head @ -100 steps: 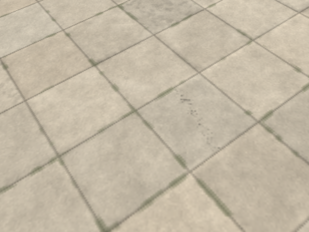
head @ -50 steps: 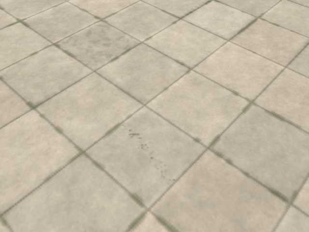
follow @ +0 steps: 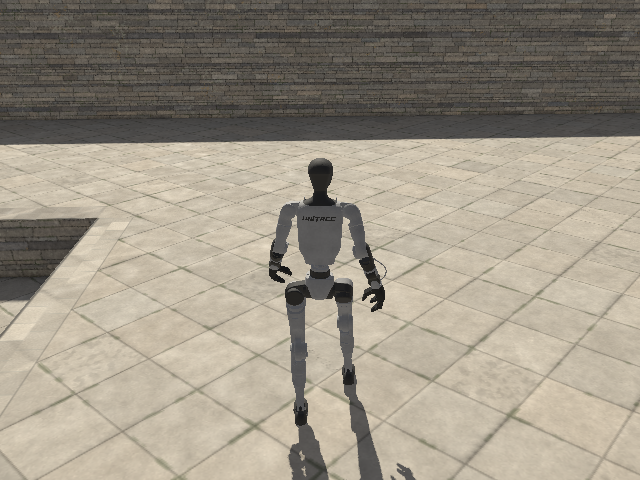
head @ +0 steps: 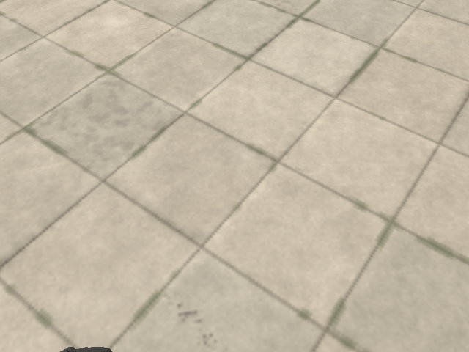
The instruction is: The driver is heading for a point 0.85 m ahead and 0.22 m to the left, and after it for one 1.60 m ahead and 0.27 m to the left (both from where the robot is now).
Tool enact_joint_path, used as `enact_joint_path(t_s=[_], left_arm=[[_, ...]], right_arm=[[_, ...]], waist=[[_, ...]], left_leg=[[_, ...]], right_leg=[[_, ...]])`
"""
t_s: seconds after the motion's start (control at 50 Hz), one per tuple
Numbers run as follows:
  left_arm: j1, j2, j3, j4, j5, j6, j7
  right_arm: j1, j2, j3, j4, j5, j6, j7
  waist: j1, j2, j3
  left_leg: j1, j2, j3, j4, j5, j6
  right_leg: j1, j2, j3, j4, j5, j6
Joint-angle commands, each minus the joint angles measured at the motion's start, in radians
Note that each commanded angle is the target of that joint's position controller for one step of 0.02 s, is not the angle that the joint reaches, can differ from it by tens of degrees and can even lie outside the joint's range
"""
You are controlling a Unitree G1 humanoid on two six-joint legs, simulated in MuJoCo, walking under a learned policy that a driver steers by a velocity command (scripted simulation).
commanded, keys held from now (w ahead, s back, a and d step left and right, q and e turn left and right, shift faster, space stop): w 0.78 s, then w+q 0.22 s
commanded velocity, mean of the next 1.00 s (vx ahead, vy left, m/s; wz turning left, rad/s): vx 0.50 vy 0.00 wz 0.05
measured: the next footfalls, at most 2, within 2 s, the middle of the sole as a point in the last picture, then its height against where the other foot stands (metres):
right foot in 0.10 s outside the picture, level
left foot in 0.62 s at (189, 341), level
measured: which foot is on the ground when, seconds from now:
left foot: down 0.00-0.10, up 0.12-0.60, down 0.62-1.00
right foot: up 0.00-0.08, down 0.10-0.64, up 0.66-1.00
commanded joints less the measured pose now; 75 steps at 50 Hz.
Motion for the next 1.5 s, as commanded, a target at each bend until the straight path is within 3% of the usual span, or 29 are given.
enact_joint_path(t_s=[0.02, 0.08, 0.1, 0.12, 0.14, 0.16, 0.2, 0.28, 0.42, 0.52, 0.58, 0.62, 0.64, 0.66, 0.68, 0.7, 0.74, 0.8, 0.86, 1.04, 1.1, 1.14, 1.16, 1.18, 1.2, 1.22, 1.26, 1.34, 1.5], left_arm=[[-0.125, 0.09, 0.02, -0.11, -0.005, -0.026, -0.018], [0.107, 0.164, 0.058, -0.049, -0.001, -0.03, -0.012], [0.291, 0.229, 0.08, -0.009, 0.009, -0.028, -0.002], [0.374, 0.328, 0.105, 0.013, 0.019, -0.021, 0.0], [0.39, 0.228, 0.078, 0.01, 0.01, -0.02, -0.002], [0.316, 0.183, 0.061, 0.004, 0.01, -0.019, 0.0], [0.193, 0.137, 0.045, -0.01, 0.012, -0.015, -0.002], [0.151, 0.133, 0.045, 0.006, 0.013, -0.037, -0.005], [0.236, 0.181, 0.056, 0.067, 0.003, -0.024, 0.02], [0.297, 0.201, 0.065, 0.117, -0.01, 0.0, 0.028], [0.273, 0.218, 0.072, 0.125, -0.01, 0.016, 0.034], [0.269, 0.173, 0.052, 0.114, 0.006, 0.026, 0.039], [0.381, 0.072, 0.02, 0.086, 0.012, 0.01, 0.032], [0.37, 0.075, 0.015, 0.1, 0.007, -0.011, 0.028], [0.293, 0.165, 0.04, 0.079, -0.023, -0.027, 0.019], [0.221, 0.172, 0.04, 0.058, -0.031, -0.034, 0.018], [0.192, 0.157, 0.047, 0.056, -0.005, -0.023, 0.025], [0.224, 0.111, 0.041, 0.069, 0.006, 0.006, 0.03], [0.115, 0.103, 0.04, 0.024, 0.022, 0.005, 0.037], [-0.158, 0.088, 0.03, -0.054, 0.001, -0.036, -0.001], [-0.101, 0.131, 0.044, -0.044, -0.001, -0.048, -0.004], [0.111, 0.199, 0.076, 0.005, 0.018, -0.055, 0.01], [0.263, 0.275, 0.094, 0.016, 0.037, -0.05, 0.021], [0.246, 0.298, 0.095, 0.022, 0.044, -0.035, 0.013], [0.203, 0.183, 0.067, -0.004, 0.032, -0.029, 0.01], [0.152, 0.129, 0.052, -0.014, 0.026, -0.025, 0.012], [0.06, 0.102, 0.044, -0.005, 0.025, -0.015, 0.011], [0.0, 0.143, 0.06, 0.019, 0.038, -0.014, 0.025], [-0.005, 0.206, 0.081, 0.049, 0.0, 0.033, 0.041]], right_arm=[[0.04, -0.181, -0.046, -0.019, 0.006, 0.011, -0.009], [0.0, -0.182, -0.043, -0.021, 0.003, 0.025, -0.015], [-0.002, -0.136, -0.021, -0.045, -0.014, 0.023, -0.017], [0.11, -0.024, 0.014, -0.073, -0.014, 0.001, -0.009], [0.067, -0.088, 0.002, -0.057, 0.001, -0.021, -0.005], [-0.021, -0.154, -0.018, -0.084, 0.028, -0.033, 0.001], [-0.105, -0.139, -0.017, -0.101, 0.008, -0.034, 0.0], [-0.059, -0.081, -0.013, -0.082, -0.003, 0.005, -0.003], [-0.299, -0.041, 0.004, -0.144, -0.007, -0.008, 0.007], [-0.398, -0.064, -0.001, -0.186, 0.002, -0.019, 0.032], [-0.324, -0.1, -0.016, -0.17, -0.001, -0.024, 0.037], [-0.046, -0.181, -0.058, -0.09, -0.006, -0.021, 0.022], [0.06, -0.284, -0.082, -0.075, -0.026, -0.015, 0.016], [0.088, -0.228, -0.067, -0.065, -0.008, -0.012, 0.02], [0.026, -0.177, -0.047, -0.072, -0.003, -0.014, 0.021], [-0.045, -0.152, -0.039, -0.086, -0.005, -0.014, 0.02], [-0.142, -0.097, -0.023, -0.095, -0.022, -0.023, 0.023], [-0.151, -0.103, -0.025, -0.078, -0.018, -0.038, 0.024], [-0.101, -0.133, -0.035, -0.05, -0.011, -0.035, 0.009], [0.041, -0.159, -0.048, 0.012, 0.012, 0.005, -0.024], [0.025, -0.174, -0.059, 0.01, 0.01, 0.018, -0.033], [-0.003, -0.13, -0.044, -0.012, 0.0, 0.023, -0.03], [-0.006, -0.066, -0.024, -0.054, -0.025, 0.024, -0.033], [0.151, -0.005, -0.009, -0.073, 0.002, 0.011, -0.032], [0.131, -0.123, -0.035, -0.042, 0.017, 0.016, -0.037], [0.048, -0.164, -0.052, -0.058, 0.019, 0.027, -0.039], [0.0, -0.14, -0.061, -0.07, 0.006, 0.055, -0.045], [-0.031, -0.067, -0.052, -0.125, 0.008, 0.1, -0.04], [-0.186, -0.089, -0.057, -0.222, -0.002, 0.116, 0.01]], waist=[[0.006, 0.1, 0.052], [0.141, 0.112, -0.1], [0.214, 0.056, -0.255], [0.17, -0.203, -0.382], [0.207, -0.172, -0.399], [0.197, -0.115, -0.243], [0.141, -0.011, -0.085], [0.069, -0.039, -0.037], [0.14, -0.017, 0.032], [0.156, -0.022, 0.056], [0.098, -0.04, 0.005], [-0.028, 0.01, -0.192], [-0.003, 0.225, -0.343], [-0.018, 0.313, -0.402], [-0.018, 0.231, -0.262], [0.006, 0.167, -0.157], [0.068, 0.126, -0.055], [0.103, 0.131, -0.039], [0.086, 0.091, 0.001], [0.008, 0.109, 0.038], [0.056, 0.143, 0.014], [0.162, 0.118, -0.133], [0.207, -0.033, -0.306], [0.114, -0.346, -0.406], [0.134, -0.186, -0.327], [0.137, -0.103, -0.217], [0.087, -0.033, -0.114], [0.052, -0.087, -0.065], [0.093, -0.058, -0.075]], left_leg=[[0.039, 0.327, -0.159, -0.003, 0.302, 0.147], [0.026, 0.267, -0.099, 0.28, 0.664, 0.095], [-0.149, 0.218, -0.059, 0.548, 0.516, 0.058], [-0.587, 0.037, -0.019, 0.923, -0.015, -0.022], [-0.717, 0.034, -0.165, 1.044, -0.311, -0.014], [-0.792, 0.09, -0.163, 1.083, -0.248, -0.001], [-0.75, 0.172, -0.112, 0.981, -0.094, -0.009], [-0.631, 0.211, -0.099, 0.87, 0.015, -0.05], [-0.636, 0.177, -0.054, 0.443, 0.34, -0.071], [-0.653, 0.156, -0.07, 0.316, 0.296, -0.029], [-0.522, 0.118, -0.036, 0.281, 0.194, 0.013], [-0.098, 0.132, -0.047, 0.292, 0.219, 0.074], [0.302, 0.383, -0.463, 0.273, 0.086, 0.222], [0.365, 0.451, -0.763, 0.102, -0.058, 0.27], [0.263, 0.431, -0.668, 0.074, -0.146, 0.226], [0.125, 0.398, -0.54, 0.057, -0.107, 0.196], [-0.098, 0.325, -0.376, -0.005, 0.058, 0.17], [-0.2, 0.286, -0.276, -0.071, 0.2, 0.19], [-0.182, 0.274, -0.24, -0.096, 0.286, 0.202], [-0.088, 0.268, -0.258, 0.001, 0.232, 0.152], [-0.059, 0.291, -0.313, 0.089, 0.285, 0.126], [-0.147, 0.187, -0.26, 0.365, 0.391, 0.069], [-0.326, 0.084, -0.178, 0.687, 0.127, 0.017], [-0.643, -0.021, -0.146, 0.95, -0.399, -0.032], [-0.701, 0.051, -0.216, 1.054, -0.376, -0.046], [-0.718, 0.079, -0.188, 1.062, -0.312, -0.057], [-0.656, 0.142, -0.145, 0.995, -0.221, -0.083], [-0.572, 0.164, -0.092, 0.856, -0.099, -0.11], [-0.462, 0.152, -0.022, 0.511, 0.078, -0.063]], right_leg=[[-0.026, 0.023, -0.01, -0.063, -0.089, -0.034], [0.323, 0.091, -0.071, -0.127, -0.127, -0.103], [0.634, -0.032, 0.053, -0.073, -0.088, -0.164], [1.01, -0.274, 0.522, -0.13, -0.272, -0.325], [1.022, -0.294, 0.688, -0.243, -0.368, -0.328], [0.903, -0.263, 0.538, -0.263, -0.37, -0.282], [0.645, -0.182, 0.335, -0.319, -0.213, -0.251], [0.458, -0.124, 0.176, -0.42, -0.042, -0.26], [0.479, -0.078, 0.03, -0.46, -0.032, -0.221], [0.628, -0.153, 0.052, -0.4, -0.028, -0.203], [0.683, -0.162, 0.047, -0.284, 0.18, -0.172], [0.543, -0.065, -0.03, 0.086, 0.25, -0.117], [0.145, 0.08, -0.08, 0.48, -0.112, -0.042], [-0.032, 0.156, 0.046, 0.657, -0.638, -0.03], [-0.133, 0.093, 0.093, 0.736, -0.607, -0.049], [-0.143, 0.039, 0.059, 0.71, -0.519, -0.062], [-0.054, -0.033, 0.047, 0.588, -0.379, -0.057], [0.021, -0.047, 0.033, 0.517, -0.303, -0.028], [-0.056, -0.042, 0.03, 0.348, -0.178, 0.009], [0.034, 0.049, 0.03, -0.076, 0.012, 0.02], [0.15, 0.062, 0.03, -0.117, -0.09, -0.011], [0.494, 0.025, 0.038, -0.136, -0.061, -0.078], [0.775, -0.175, 0.222, -0.08, 0.094, -0.131], [0.992, -0.368, 0.611, -0.167, 0.113, -0.278], [0.91, -0.331, 0.553, -0.178, 0.119, -0.256], [0.79, -0.294, 0.361, -0.169, 0.234, -0.223], [0.576, -0.215, 0.174, -0.201, 0.358, -0.203], [0.415, -0.195, 0.018, -0.318, 0.331, -0.242], [0.496, -0.211, -0.131, -0.288, 0.178, -0.207]])
Keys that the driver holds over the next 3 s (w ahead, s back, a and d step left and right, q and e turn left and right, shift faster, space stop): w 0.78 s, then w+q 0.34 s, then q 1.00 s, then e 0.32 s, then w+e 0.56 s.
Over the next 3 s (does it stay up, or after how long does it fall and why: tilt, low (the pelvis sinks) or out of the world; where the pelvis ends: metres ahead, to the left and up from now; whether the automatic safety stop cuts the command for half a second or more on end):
stays up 0.93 0.04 0.01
